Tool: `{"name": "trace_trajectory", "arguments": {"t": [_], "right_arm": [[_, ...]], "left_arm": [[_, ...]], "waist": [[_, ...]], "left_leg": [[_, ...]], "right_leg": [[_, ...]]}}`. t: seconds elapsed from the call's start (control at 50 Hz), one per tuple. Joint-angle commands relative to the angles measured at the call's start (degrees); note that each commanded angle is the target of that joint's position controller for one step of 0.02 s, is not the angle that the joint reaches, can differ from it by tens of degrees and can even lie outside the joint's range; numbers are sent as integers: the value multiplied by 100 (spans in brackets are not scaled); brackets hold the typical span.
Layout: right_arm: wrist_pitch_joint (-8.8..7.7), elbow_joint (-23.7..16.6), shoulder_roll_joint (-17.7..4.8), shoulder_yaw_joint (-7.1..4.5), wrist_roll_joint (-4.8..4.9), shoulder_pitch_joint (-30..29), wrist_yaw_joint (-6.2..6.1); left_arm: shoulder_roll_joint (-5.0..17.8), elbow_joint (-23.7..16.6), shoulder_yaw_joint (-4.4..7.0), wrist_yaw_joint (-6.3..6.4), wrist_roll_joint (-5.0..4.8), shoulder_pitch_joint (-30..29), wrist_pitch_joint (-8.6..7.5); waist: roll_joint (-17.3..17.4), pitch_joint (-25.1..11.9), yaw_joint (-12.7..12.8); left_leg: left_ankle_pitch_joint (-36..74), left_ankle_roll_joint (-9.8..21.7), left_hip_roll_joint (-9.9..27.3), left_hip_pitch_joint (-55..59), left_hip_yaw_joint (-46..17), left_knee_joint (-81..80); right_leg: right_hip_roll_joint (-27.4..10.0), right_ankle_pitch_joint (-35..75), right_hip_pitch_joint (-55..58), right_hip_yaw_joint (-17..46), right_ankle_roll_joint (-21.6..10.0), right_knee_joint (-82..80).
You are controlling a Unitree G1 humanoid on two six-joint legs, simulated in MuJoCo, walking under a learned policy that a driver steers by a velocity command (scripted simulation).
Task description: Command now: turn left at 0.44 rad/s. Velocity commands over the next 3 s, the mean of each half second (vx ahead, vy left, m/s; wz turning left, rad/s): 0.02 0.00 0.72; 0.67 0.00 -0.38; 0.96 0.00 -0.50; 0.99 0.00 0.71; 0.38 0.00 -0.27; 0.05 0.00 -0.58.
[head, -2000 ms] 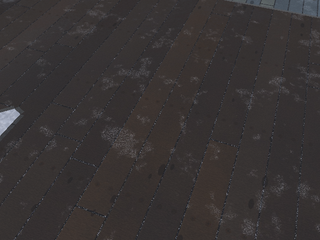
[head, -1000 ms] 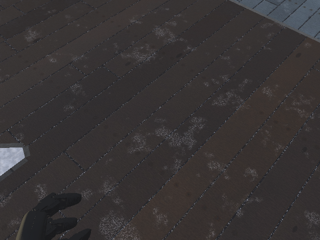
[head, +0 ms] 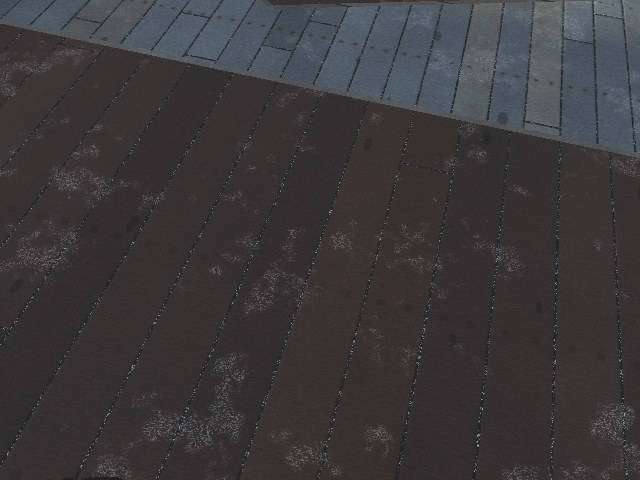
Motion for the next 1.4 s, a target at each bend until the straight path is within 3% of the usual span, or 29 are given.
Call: {"name": "trace_trajectory", "arguments": {"t": [0.02, 0.06, 0.08, 0.1, 0.12, 0.14, 0.18, 0.3, 0.44, 0.5, 0.52, 0.54, 0.56, 0.58, 0.62, 0.66, 0.68, 0.76, 0.9, 0.98, 1.02, 1.04, 1.06, 1.08, 1.1, 1.14, 1.22, 1.34, 1.4], "right_arm": [[-26, -450, -1286, -427, 126, -232, -88], [31, -519, -1180, -442, 238, -380, -170], [46, -540, -962, -395, 204, -259, -193], [-9, -719, -664, -330, 137, -147, -168], [-61, -609, -1158, -491, 59, 46, -150], [-42, -482, -1382, -591, 74, 186, -119], [102, -330, -1162, -576, 57, 373, -135], [111, -934, -706, -310, 80, -418, 83], [232, -1179, -830, -347, 60, -360, 264], [220, -934, -874, -427, 110, 476, 191], [145, -620, -1238, -562, 152, 1462, 110], [-56, -680, -1813, -598, 67, 1770, 65], [-272, -697, -1493, -506, -3, 1782, 88], [-417, -624, -1372, -430, -71, 1464, 76], [-546, -645, -960, -273, -67, 759, 50], [-665, -659, -837, -223, -161, 527, 24], [-607, -444, -980, -189, -404, 727, 53], [-649, -212, -820, -170, -340, 862, 96], [-729, 393, -705, -134, -318, 1382, -32], [-632, 624, -971, -123, -324, 1357, -130], [-453, 580, -1387, -226, -402, 1095, -197], [-408, 477, -1522, -262, -386, 901, -151], [-445, 456, -1336, -220, -369, 760, -55], [-597, -130, -435, -2, -282, 628, 98], [-767, -472, -744, 27, -312, -171, 81], [-951, -533, -790, 87, -287, -158, 97], [-540, -464, -699, 179, -577, 52, 144], [-564, -877, -293, 401, -302, -1462, 352], [-593, -760, -561, 289, -262, -1471, 311]], "left_arm": [[621, -268, 230, 2, -56, 200, -195], [693, -17, 295, -50, -42, 618, -261], [902, 25, 356, -39, 28, 765, -244], [1378, 4, 455, -63, 232, 545, -180], [1044, -144, 392, -78, 418, 263, -200], [741, -235, 293, -47, 389, -71, -223], [483, -257, 222, 23, 194, -395, -246], [760, -52, 303, 125, 205, 151, -102], [1180, 61, 482, -117, -44, -18, -198], [1060, 335, 404, -219, -214, 329, -338], [525, 330, 184, -284, -25, 293, -395], [167, -103, 17, -332, 65, -61, -526], [827, -141, 215, -359, -178, -624, -627], [939, -179, 263, -395, -310, -643, -662], [906, 120, 277, -386, -137, -130, -660], [839, 341, 306, -385, -159, 252, -550], [525, 564, 197, -532, 518, 492, -293], [525, 562, 219, -652, 215, 288, -120], [355, 304, 65, -801, 290, -592, -160], [306, 128, -30, -687, 171, -445, -130], [628, 438, 110, -593, 116, 968, -137], [962, 719, 279, -521, 130, 1980, -212], [1282, 949, 461, -389, 169, 2647, -233], [1858, 871, 604, -341, 234, 1949, -112], [1790, 700, 606, -378, 162, 1872, -116], [1348, 922, 496, -275, 203, 1931, -209], [968, 796, 277, -206, 138, 1355, -512], [918, 1104, 210, -294, 20, 1981, -822], [1126, 1281, 201, -249, 103, 2061, -909]], "waist": [[1370, -837, 251], [1190, -1036, 480], [690, -1206, 448], [-1273, -878, 208], [-1153, -778, 269], [-755, -670, 122], [-655, -525, 33], [-693, -362, 552], [-730, -448, 404], [-254, -870, -68], [738, -1206, -448], [2068, -1444, -551], [1102, -1177, -867], [1175, -636, -624], [834, -168, -122], [890, 74, 89], [477, 66, 193], [637, 400, 206], [404, 857, 9], [685, 307, 336], [1002, -528, 1099], [865, -1015, 1556], [260, -1183, 1792], [-1499, -932, 925], [-331, -1143, 1223], [592, -337, 708], [502, 223, 69], [7, 457, 815], [-117, 117, 823]], "left_leg": [[2115, 1025, 1116, 1482, -2106, -528], [1573, 673, 813, 808, -1900, -305], [427, 376, 506, -144, -1494, 283], [-1646, 10, -366, -1601, -227, 1275], [-2482, -292, -124, -1872, -18, 2521], [-2201, -397, 71, -1850, 96, 3271], [-1477, -570, 216, -2121, 286, 3947], [-746, -819, 745, -2367, 1011, 3146], [-700, -306, 673, -996, 1582, 1497], [-912, 288, 178, 1246, 1630, 263], [-1207, 632, 795, 2799, 580, -97], [-3550, 1793, 2587, 3603, -2770, -1283], [-4216, 1942, 2785, 3191, -3102, -1763], [-4029, 1702, 2700, 2765, -2522, -1757], [-2899, 1188, 2261, 1874, -1219, -1741], [-2145, 822, 1963, 1347, -184, -2032], [-1522, 461, 1734, 871, 522, -2207], [-893, 247, 1542, 850, 1496, -2414], [376, 245, 1754, 2282, 2329, -2535], [6482, 67, 1758, 2843, 2932, -1233], [8192, 164, 2002, 2854, 2858, 703], [7511, 332, 2005, 2106, 2683, 2238], [4658, 249, 1497, 754, 2666, 4219], [-1321, -200, -24, -2419, 2096, 6443], [-1036, -108, 66, -3243, 689, 6768], [-623, -6, 684, -2988, 503, 5664], [-859, -347, 1093, -2209, 703, 4377], [2156, -8, 866, -1232, 1654, 953], [2212, 394, 513, -1236, 1829, 292]], "right_leg": [[223, 387, -233, -82, -162, -1170], [4, 1598, 959, -154, -387, -2317], [-732, 2074, 1912, 249, -683, -2223], [-1989, 3553, 2011, 1520, -1479, -2140], [-2631, 4450, 1612, 1716, -2007, -2108], [-2425, 4585, 1450, 1193, -1937, -2047], [-1805, 4440, 1480, 323, -1570, -1867], [-1822, 4431, 1723, -490, -1831, -2011], [-2121, 4483, 1366, -1206, -1537, -1609], [-1941, 1657, 175, -1232, -1353, -972], [-1521, 631, -1074, -1707, -1053, 449], [-526, -1111, -3264, -1546, -663, 2491], [-669, -810, -3838, -612, -760, 3309], [-853, -279, -4056, -472, -924, 3418], [-1076, 739, -3605, -286, -920, 2997], [-974, 1563, -3246, -119, -758, 2977], [-679, 1809, -2705, -344, -667, 2954], [-612, 2567, -3025, -491, -570, 2538], [-775, 2580, -3690, -1195, -1067, 1274], [-70, 1770, -2143, -2139, -1648, 460], [325, 858, -681, -2100, -1947, 506], [497, 404, 701, -1732, -2126, 208], [208, -53, 2084, -804, -2308, -496], [-1298, -1357, 3336, 2806, -3317, -1638], [-1600, -1040, 3441, 4076, -3411, -2333], [-1556, -138, 2202, 3283, -2902, -2749], [-644, 865, 316, 1728, -2632, -2949], [-362, 3760, 261, 412, -1933, -3713], [-653, 5794, 1893, -64, -1558, -3430]]}}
